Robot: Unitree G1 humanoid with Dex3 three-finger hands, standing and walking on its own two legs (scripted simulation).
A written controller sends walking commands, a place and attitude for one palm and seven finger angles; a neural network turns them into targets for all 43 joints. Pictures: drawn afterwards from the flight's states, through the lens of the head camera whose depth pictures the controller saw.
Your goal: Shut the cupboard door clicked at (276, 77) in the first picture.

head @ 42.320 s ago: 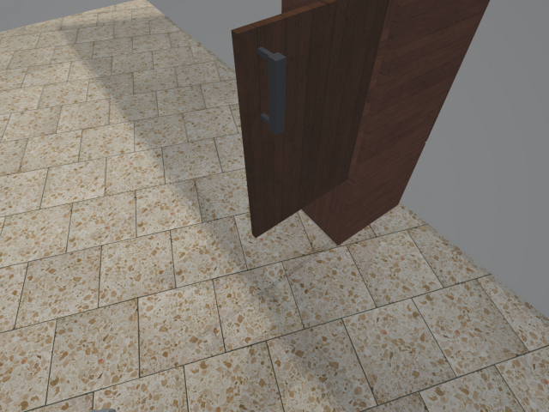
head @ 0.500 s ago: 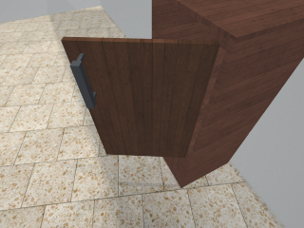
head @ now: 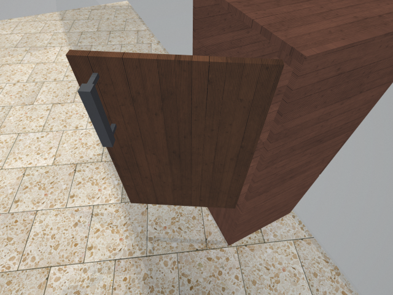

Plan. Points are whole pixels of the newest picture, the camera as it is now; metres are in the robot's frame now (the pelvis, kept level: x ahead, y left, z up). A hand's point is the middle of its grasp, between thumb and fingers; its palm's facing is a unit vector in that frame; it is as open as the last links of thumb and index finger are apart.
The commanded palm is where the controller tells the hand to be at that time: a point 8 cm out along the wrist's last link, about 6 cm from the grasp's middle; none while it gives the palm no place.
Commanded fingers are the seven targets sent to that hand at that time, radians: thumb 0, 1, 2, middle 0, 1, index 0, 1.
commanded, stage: come to a stop and stand still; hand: left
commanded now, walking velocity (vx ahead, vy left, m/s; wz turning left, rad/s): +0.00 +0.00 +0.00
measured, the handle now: (102, 112) +0.43 +0.23 +0.13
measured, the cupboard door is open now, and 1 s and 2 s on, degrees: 61 61 61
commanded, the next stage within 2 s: look again from close up in 0.20 s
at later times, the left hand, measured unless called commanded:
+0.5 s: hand out of the picture +0.04 +0.20 -0.17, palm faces +0.01 -0.97 -0.24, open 7.4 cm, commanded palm none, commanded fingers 0.00 0.90 0.90 -0.20 -0.30 -0.20 -0.30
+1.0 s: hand out of the picture +0.07 +0.22 -0.14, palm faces +0.21 -0.95 -0.24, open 7.4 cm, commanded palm +0.08 +0.25 -0.06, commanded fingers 0.00 0.90 0.90 -0.27 -0.38 -0.27 -0.38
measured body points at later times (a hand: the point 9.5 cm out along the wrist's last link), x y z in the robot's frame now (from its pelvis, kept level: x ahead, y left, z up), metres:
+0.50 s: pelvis +0.00 +0.00 +0.00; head +0.02 +0.01 +0.45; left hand +0.04 +0.25 -0.15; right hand +0.05 -0.25 -0.15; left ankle -0.04 +0.12 -0.74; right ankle -0.05 -0.11 -0.74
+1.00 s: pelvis -0.03 +0.00 +0.00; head +0.00 +0.01 +0.44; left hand +0.05 +0.27 -0.12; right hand +0.04 -0.24 -0.14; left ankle -0.04 +0.12 -0.74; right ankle -0.05 -0.11 -0.74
